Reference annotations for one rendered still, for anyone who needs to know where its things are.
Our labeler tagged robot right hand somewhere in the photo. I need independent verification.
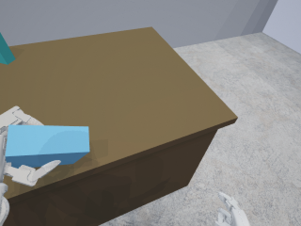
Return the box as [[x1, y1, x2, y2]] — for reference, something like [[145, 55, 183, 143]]
[[215, 191, 251, 226]]

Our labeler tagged sponge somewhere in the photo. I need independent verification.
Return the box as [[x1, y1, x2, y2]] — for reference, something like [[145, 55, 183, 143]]
[[5, 124, 90, 169]]

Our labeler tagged left robot forearm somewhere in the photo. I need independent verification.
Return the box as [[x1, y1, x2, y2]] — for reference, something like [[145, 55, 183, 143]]
[[0, 183, 10, 226]]

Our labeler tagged table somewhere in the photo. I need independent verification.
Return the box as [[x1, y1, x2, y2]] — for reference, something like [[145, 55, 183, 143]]
[[0, 26, 238, 226]]

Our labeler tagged robot left hand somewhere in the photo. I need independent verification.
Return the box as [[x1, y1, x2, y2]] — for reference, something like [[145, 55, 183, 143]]
[[0, 105, 61, 187]]

